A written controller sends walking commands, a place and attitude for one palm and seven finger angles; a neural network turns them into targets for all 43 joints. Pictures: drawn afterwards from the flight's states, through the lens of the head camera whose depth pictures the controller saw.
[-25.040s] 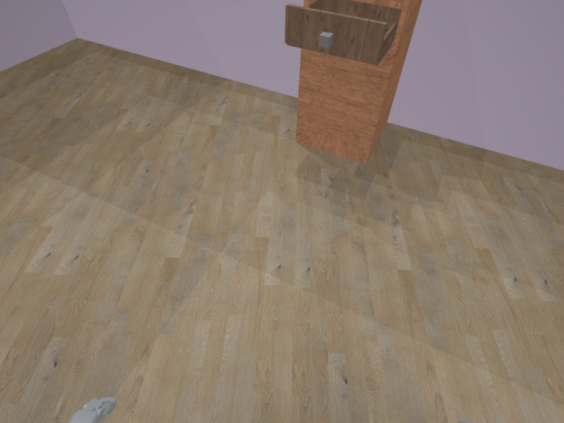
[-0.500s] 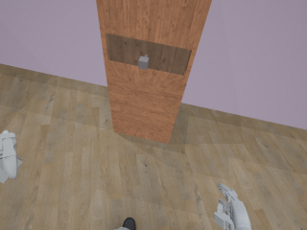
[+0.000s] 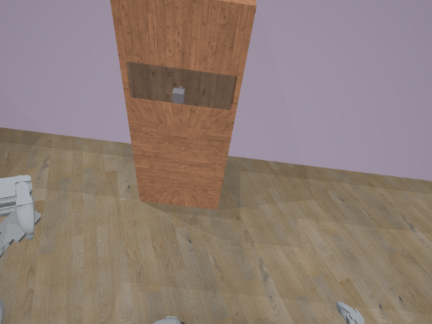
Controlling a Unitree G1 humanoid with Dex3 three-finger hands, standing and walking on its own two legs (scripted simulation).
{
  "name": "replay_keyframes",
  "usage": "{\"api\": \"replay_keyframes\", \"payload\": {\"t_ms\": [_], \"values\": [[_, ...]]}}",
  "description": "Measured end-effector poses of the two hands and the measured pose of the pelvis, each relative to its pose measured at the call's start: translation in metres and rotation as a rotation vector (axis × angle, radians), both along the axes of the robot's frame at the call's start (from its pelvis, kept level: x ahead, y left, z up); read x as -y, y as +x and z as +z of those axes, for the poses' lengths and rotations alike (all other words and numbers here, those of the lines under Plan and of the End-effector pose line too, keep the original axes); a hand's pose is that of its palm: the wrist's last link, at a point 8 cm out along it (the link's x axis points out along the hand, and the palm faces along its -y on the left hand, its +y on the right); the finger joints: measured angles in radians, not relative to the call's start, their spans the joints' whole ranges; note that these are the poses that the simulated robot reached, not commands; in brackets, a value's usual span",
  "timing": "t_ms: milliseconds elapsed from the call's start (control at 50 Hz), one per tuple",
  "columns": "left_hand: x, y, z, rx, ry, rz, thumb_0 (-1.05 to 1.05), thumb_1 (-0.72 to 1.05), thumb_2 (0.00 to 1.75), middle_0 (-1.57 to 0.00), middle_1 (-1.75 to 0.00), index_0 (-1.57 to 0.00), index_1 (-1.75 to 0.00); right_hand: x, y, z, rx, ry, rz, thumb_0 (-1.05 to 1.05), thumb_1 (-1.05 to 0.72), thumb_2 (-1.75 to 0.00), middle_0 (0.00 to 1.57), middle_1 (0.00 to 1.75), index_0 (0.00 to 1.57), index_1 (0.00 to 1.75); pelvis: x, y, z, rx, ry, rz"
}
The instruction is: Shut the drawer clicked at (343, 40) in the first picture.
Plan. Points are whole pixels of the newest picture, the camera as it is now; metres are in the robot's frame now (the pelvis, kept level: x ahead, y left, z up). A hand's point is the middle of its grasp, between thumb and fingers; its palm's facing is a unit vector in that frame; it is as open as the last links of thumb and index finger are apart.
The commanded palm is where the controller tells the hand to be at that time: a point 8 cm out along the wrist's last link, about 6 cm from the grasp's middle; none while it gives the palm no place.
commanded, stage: stop stepping back and stand still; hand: left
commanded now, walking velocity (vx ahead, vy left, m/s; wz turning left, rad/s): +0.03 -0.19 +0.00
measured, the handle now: (179, 93) +0.87 +0.14 -0.01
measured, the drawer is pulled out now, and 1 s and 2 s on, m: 0.00 0.00 0.00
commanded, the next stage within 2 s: let the arm hang, fingers relaxed in 1.60 s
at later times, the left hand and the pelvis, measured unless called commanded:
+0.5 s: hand out of the picture +0.14 +0.26 +0.18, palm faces +0.36 -0.85 -0.38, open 3.3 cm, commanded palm +0.07 +0.31 +0.20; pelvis -0.06 +0.03 +0.02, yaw +0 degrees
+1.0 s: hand out of the picture +0.15 +0.27 +0.19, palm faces +0.38 -0.81 -0.45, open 3.3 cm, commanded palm +0.09 +0.31 +0.20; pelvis -0.04 +0.03 +0.02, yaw +0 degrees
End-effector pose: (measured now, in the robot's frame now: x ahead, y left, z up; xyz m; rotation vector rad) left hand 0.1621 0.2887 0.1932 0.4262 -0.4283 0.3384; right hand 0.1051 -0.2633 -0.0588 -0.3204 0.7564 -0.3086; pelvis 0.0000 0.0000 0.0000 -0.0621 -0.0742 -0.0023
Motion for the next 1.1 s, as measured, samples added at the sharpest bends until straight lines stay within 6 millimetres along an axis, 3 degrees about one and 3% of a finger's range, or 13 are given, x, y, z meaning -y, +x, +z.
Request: {"api": "replay_keyframes", "payload": {"t_ms": [80, 180, 260, 360, 440, 540, 620, 700, 780, 880, 960, 1040, 1100], "values": [[0.013, -0.015, 0.024, -0.027, 0.063, -0.064, 0.02, 0.89, 0.9, -1.41, -1.6, -1.41, -1.59, -0.034, 0.001, 0.016, 0.052, 0.085, 0.091, 0.02, -0.9, -0.9, 0.2, 0.3, 0.2, 0.3, 0.0, -0.029, 0.016, -0.017, 0.001, -0.013], [0.026, -0.065, 0.046, -0.07, 0.206, -0.122, 0.01, 0.89, 0.89, -1.4, -1.6, -1.4, -1.59, -0.057, 0.003, 0.015, 0.108, 0.158, 0.142, 0.01, -0.9, -0.9, 0.21, 0.3, 0.21, 0.3, -0.005, -0.05, 0.013, -0.035, 0.046, -0.042], [-0.001, -0.084, 0.052, -0.014, 0.146, 0.0, 0.01, 0.88, 0.89, -1.41, -1.6, -1.41, -1.59, -0.063, -0.008, 0.011, 0.029, 0.158, 0.122, 0.01, -0.9, -0.9, 0.21, 0.3, 0.21, 0.3, -0.012, -0.045, 0.022, -0.069, 0.066, -0.028], [-0.046, -0.074, 0.013, -0.052, -0.042, 0.19, 0.01, 0.89, 0.9, -1.41, -1.6, -1.41, -1.59, -0.063, -0.011, 0.007, 0.028, 0.092, 0.137, 0.02, -0.9, -0.9, 0.21, 0.3, 0.21, 0.3, -0.03, -0.048, 0.018, -0.088, 0.052, 0.007], [-0.037, -0.06, -0.01, -0.142, -0.084, 0.131, 0.01, 0.9, 0.9, -1.4, -1.6, -1.41, -1.6, -0.07, -0.015, 0.004, 0.035, 0.099, 0.134, 0.02, -0.9, -0.9, 0.21, 0.3, 0.21, 0.3, -0.038, -0.059, 0.015, -0.061, 0.086, 0.002], [-0.002, -0.058, 0.019, -0.153, 0.08, -0.032, 0.02, 0.89, 0.9, -1.4, -1.6, -1.4, -1.59, -0.079, -0.026, 0.005, 0.037, 0.172, 0.14, 0.02, -0.9, -0.9, 0.21, 0.3, 0.2, 0.3, -0.028, -0.061, 0.019, -0.062, 0.083, 0.004], [0.009, -0.064, 0.041, -0.141, 0.23, -0.046, 0.02, 0.89, 0.89, -1.4, -1.6, -1.4, -1.59, -0.072, -0.028, -0.011, 0.004, 0.217, 0.125, 0.01, -0.9, -0.9, 0.21, 0.3, 0.21, 0.3, -0.02, -0.059, 0.014, -0.067, 0.06, 0.0], [-0.006, -0.065, 0.039, -0.193, 0.216, 0.045, 0.01, 0.89, 0.89, -1.4, -1.6, -1.41, -1.59, -0.058, -0.031, -0.02, -0.065, 0.222, 0.083, 0.01, -0.9, -0.9, 0.21, 0.3, 0.21, 0.3, -0.02, -0.054, 0.02, -0.077, 0.067, -0.001], [-0.025, -0.067, 0.016, -0.285, 0.126, 0.15, 0.01, 0.89, 0.89, -1.4, -1.6, -1.41, -1.59, -0.046, -0.03, -0.015, -0.078, 0.191, 0.055, 0.02, -0.9, -0.9, 0.21, 0.3, 0.2, 0.3, -0.022, -0.048, 0.027, -0.075, 0.083, 0.0], [-0.02, -0.065, -0.007, -0.281, 0.012, 0.121, 0.01, 0.89, 0.89, -1.4, -1.6, -1.4, -1.59, -0.04, -0.015, -0.005, -0.046, 0.1, 0.089, 0.02, -0.9, -0.9, 0.2, 0.3, 0.2, 0.3, -0.029, -0.044, 0.022, -0.054, 0.051, 0.023], [-0.014, -0.058, 0.006, -0.208, 0.023, 0.066, 0.02, 0.89, 0.89, -1.4, -1.6, -1.4, -1.59, -0.048, 0.003, 0.007, -0.014, 0.082, 0.111, 0.02, -0.9, -0.9, 0.2, 0.3, 0.2, 0.3, -0.032, -0.041, 0.023, -0.049, 0.066, 0.013], [-0.022, -0.05, 0.026, -0.168, 0.111, 0.07, 0.02, 0.89, 0.89, -1.41, -1.6, -1.41, -1.59, -0.063, 0.024, 0.013, 0.05, 0.12, 0.132, 0.02, -0.9, -0.9, 0.2, 0.3, 0.2, 0.3, -0.034, -0.037, 0.025, -0.067, 0.062, 0.009], [-0.029, -0.045, 0.029, -0.186, 0.127, 0.086, 0.01, 0.89, 0.89, -1.4, -1.6, -1.41, -1.59, -0.075, 0.034, 0.012, 0.074, 0.162, 0.138, 0.01, -0.9, -0.9, 0.2, 0.3, 0.2, 0.3, -0.038, -0.035, 0.026, -0.076, 0.056, 0.001]]}}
